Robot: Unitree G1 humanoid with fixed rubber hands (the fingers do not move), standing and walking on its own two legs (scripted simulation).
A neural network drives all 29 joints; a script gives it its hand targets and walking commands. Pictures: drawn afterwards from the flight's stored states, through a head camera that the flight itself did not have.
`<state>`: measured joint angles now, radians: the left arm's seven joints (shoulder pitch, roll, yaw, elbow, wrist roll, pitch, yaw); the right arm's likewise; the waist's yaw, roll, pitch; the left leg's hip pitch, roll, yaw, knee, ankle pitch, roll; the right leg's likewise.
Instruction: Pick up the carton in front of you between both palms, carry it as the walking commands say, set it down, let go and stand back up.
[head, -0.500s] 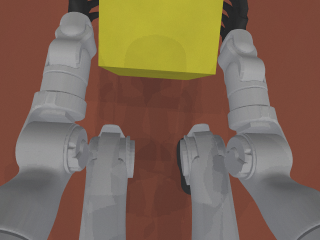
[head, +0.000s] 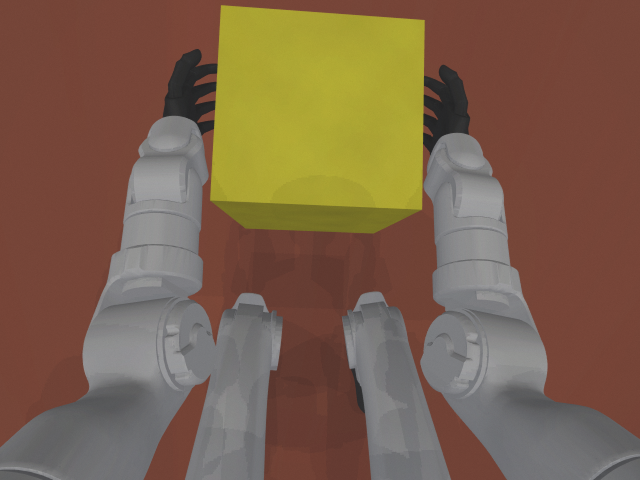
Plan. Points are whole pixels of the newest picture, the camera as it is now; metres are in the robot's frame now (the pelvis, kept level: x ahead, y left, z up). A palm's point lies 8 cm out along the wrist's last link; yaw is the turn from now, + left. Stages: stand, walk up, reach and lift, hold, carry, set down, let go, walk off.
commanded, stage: reach and lift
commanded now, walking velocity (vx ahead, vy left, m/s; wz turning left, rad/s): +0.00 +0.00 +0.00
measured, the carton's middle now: (315, 146) +0.50 +0.00 -0.13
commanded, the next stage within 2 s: none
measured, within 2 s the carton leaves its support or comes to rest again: neither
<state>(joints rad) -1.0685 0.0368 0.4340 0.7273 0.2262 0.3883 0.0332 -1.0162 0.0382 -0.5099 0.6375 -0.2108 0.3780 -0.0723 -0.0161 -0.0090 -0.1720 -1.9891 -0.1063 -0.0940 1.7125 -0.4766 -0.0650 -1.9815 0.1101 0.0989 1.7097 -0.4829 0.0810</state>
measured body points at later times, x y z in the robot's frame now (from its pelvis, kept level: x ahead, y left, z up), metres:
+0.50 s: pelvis +0.05 +0.00 +0.14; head +0.20 +0.01 +0.57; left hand +0.46 +0.15 +0.10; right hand +0.46 -0.15 +0.10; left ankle +0.11 +0.13 -0.47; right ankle +0.11 -0.14 -0.47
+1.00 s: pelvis +0.10 +0.00 +0.26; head +0.11 +0.00 +0.71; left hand +0.41 +0.15 +0.25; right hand +0.42 -0.15 +0.25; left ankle +0.11 +0.13 -0.47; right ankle +0.11 -0.14 -0.47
